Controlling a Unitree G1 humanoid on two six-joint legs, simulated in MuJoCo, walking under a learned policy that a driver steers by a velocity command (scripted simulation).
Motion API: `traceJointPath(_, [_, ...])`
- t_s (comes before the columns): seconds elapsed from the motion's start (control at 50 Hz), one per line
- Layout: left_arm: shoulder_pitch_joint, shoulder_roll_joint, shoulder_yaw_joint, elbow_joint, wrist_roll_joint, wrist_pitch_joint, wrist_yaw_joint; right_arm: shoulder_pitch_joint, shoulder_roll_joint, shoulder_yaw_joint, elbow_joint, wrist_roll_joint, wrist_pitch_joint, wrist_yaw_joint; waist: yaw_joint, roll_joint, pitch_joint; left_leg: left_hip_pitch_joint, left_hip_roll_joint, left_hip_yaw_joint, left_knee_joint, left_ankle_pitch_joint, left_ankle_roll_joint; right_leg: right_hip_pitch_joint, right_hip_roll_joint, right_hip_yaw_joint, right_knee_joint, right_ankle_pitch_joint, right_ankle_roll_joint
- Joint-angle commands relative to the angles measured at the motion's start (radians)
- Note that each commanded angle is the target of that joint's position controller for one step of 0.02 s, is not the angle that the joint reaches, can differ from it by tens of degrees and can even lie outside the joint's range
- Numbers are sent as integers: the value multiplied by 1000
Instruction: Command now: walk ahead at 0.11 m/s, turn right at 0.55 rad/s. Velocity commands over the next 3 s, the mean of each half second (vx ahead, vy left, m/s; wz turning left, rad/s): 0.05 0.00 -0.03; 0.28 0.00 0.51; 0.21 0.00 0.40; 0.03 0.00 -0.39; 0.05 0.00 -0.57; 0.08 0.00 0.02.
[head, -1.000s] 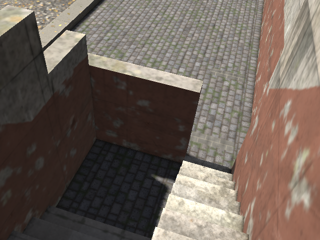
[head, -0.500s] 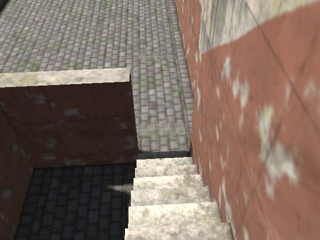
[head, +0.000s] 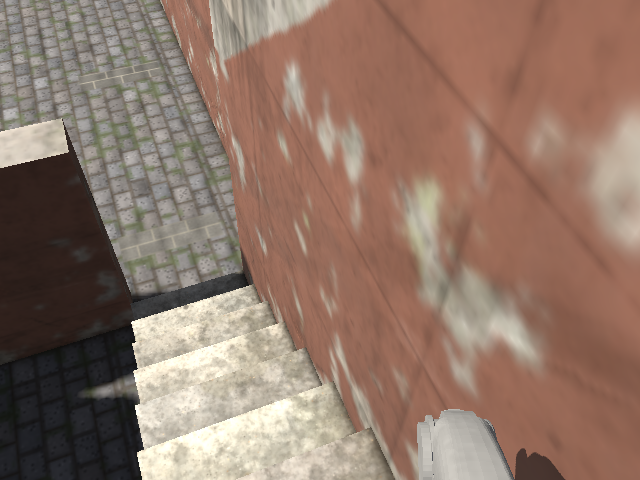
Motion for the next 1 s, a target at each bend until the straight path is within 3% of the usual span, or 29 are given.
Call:
traceJointPath(0.02, [-79, 93, 38, -120, 9, -22, 24, -20, -230, -64, -108, -12, -7, -23, -30, 143, -32, 337, 313, -235, -86, 1082, 127, -184, 7, 65, -87, -23, 5])
traceJointPath(0.16, [-25, 8, 14, -51, 30, -37, -14, -107, -176, -36, -93, 41, 44, 13, 29, 128, -7, -67, 167, -82, 10, 694, -8, 613, 31, -139, -761, 422, -18])
traceJointPath(0.18, [12, 27, 23, -57, 0, -35, -19, -191, -253, -59, -116, 44, 62, 52, 74, 152, -16, -200, 172, -103, 36, 738, -4, 824, 86, -157, -795, 403, -28])
traceJointPath(0.22, [225, 180, 96, -37, 7, -68, 9, -301, -415, -119, -148, 26, 84, 85, 182, 42, -74, -167, 138, -110, 389, 550, -93, 989, 140, -139, -1066, 404, -104])
traceJointPath(0.24, [328, 304, 120, 45, 43, -90, 51, -237, -295, -93, -178, 88, 83, 98, 185, -269, -197, -221, -13, -100, 796, 103, -180, 1152, -3, -15, -1304, 629, -283])
traceJointPath(0.26, [280, 249, 92, -21, 12, -110, 54, -327, -145, -23, -285, 88, 84, 112, 170, -250, -244, -652, -147, -157, 802, -138, -205, 1272, -122, 509, -1429, -39, -357])
traceJointPath(0.28, [156, 93, 27, -59, -29, -122, 51, -362, -81, 2, -245, 108, 107, 107, 157, -137, -243, -641, -29, -266, 624, -152, -229, 1215, -130, 516, -1369, -313, -292])
traceJointPath(0.3, [182, 13, 34, 9, 12, -70, 61, -308, -135, 11, -132, 62, 117, 103, 149, 69, -201, -456, 25, -143, 343, -257, -138, 1152, 83, -148, -913, 380, -167])
traceJointPath(0.32, [-51, 69, 26, -95, 9, -64, 61, -62, -137, -5, -103, 146, 114, 96, -37, -64, 12, -336, -79, -9, 399, -123, -142, 740, 42, -34, -1300, 222, -130])
traceJointPath(0.34, [-171, 224, 72, -108, -16, -52, 88, 5, -72, 19, -132, 93, 108, 86, -77, -228, 33, -178, -131, 52, 686, 120, -203, 451, -89, 259, -1487, -215, -198])
traceJointPath(0.36, [-247, 161, 44, -177, -37, -64, 90, 120, 18, 49, -105, 122, 109, 85, -120, -204, -89, -218, -135, -59, 688, 56, -227, 544, -147, 256, -1538, -321, -157])
traceJointPath(0.38, [-144, 166, 61, -139, 13, -67, 92, 246, -49, 30, -72, 146, 139, 85, -112, -196, -79, -208, -211, -28, 716, -85, -188, 598, -82, 70, -1486, -148, -119])
traceJointPath(0.4, [29, 42, 32, -76, 56, -72, 96, 355, -91, 8, -2, 157, 164, 89, -66, -151, -148, -282, -227, -35, 691, -138, -116, 818, 92, -264, -1186, 204, -70])
traceJointPath(0.42, [26, 39, 34, -155, 76, -30, 96, 217, -143, 3, -90, 175, 162, 109, 5, -48, -98, -494, -159, -222, 531, -342, -41, 912, 5, -149, -1233, 16, -96])
traceJointPath(0.44, [7, 67, 46, -221, 84, -28, 96, -43, -262, -15, -234, 174, 134, 97, 101, 35, -17, -699, -86, -431, 410, -356, 50, 972, -38, -74, -1177, 39, -140])
traceJointPath(0.46, [40, 42, 32, -231, 100, -34, 71, -264, -301, -15, -304, 153, 111, 94, 186, 171, -15, -844, 28, -657, 202, -24, 173, 1152, 45, -167, -1004, 243, -135])
traceJointPath(0.48, [144, 67, 51, -206, 97, -50, 65, -374, -294, -7, -377, 175, 111, 96, 268, 132, -17, -896, 21, -729, 244, 132, 161, 1243, 14, -96, -1120, 343, -196])
traceJointPath(0.52, [422, 143, 91, -40, 63, -76, 66, -231, -95, 32, -391, 116, 122, 131, 204, -280, -267, -975, -137, -305, 1043, -448, -93, 1604, -222, 4, -1112, 798, -387])
traceJointPath(0.54, [417, 234, 129, -21, 45, -99, 64, -48, -83, 20, -359, 68, 135, 119, 82, -198, -364, -790, -66, -286, 1258, -381, -196, 1492, -354, 149, -1138, 948, -454])
traceJointPath(0.56, [280, 250, 127, -18, 66, -100, 71, -10, -51, 45, -353, 46, 144, 105, 37, -52, -270, -838, 28, -304, 1173, -123, -241, 1337, -405, 315, -1251, 394, -484])
traceJointPath(0.6, [157, 71, 21, -1, 2, -115, 39, -92, 45, 99, -316, 70, 124, 132, 67, 11, -1, -819, 98, -271, 912, -110, -283, 988, -327, 334, -1464, -603, -302])
traceJointPath(0.64, [59, 136, 29, 2, -8, -117, 34, -85, 14, 74, -291, 105, 116, 135, 53, -31, -2, -644, 58, -207, 966, -188, -305, 791, -286, 133, -1503, -642, -248])
traceJointPath(0.7, [25, 168, 42, 10, 22, -150, 66, -169, -17, 46, -278, 105, 93, 130, 87, -55, -51, -492, 26, -177, 940, -255, -291, 754, -293, 36, -1508, -604, -236])
traceJointPath(0.76, [57, 235, 72, 43, 71, -147, 72, -202, -23, 47, -284, 121, 87, 111, 89, -65, -27, -485, -2, -209, 990, -333, -245, 758, -335, -27, -1508, -510, -230])
traceJointPath(0.82, [44, 194, 63, 15, 71, -138, 74, -185, 3, 73, -287, 113, 81, 77, 63, -88, -67, -560, 37, -298, 934, -307, -179, 871, -370, -5, -1483, -465, -227])
traceJointPath(0.88, [-31, 196, 57, 22, 64, -120, 56, -273, -193, 33, -322, 76, 66, 79, 14, 161, -7, -653, 94, -477, 336, -493, -72, 841, -226, -149, -1195, -450, -140])
traceJointPath(0.92, [-173, 161, 39, -67, 62, -121, 37, -350, -403, -5, -369, 137, 9, 64, -15, 488, 147, -647, 142, -842, -242, -669, 98, 610, -23, -214, -812, -386, -143])
traceJointPath(0.96, [-415, 247, 66, -122, 101, -131, 50, -187, -379, 6, -350, 112, -13, 7, -156, 335, 85, -390, 145, -1056, -235, -654, 126, 312, 41, 49, -692, -425, -170])
traceJointPath(1.0, [-350, 253, 70, -50, 135, -145, 54, -296, -341, 22, -385, 104, 1, 2, -103, 201, 34, -296, 141, -954, -5, -494, 100, 201, 10, 132, -691, 68, -171])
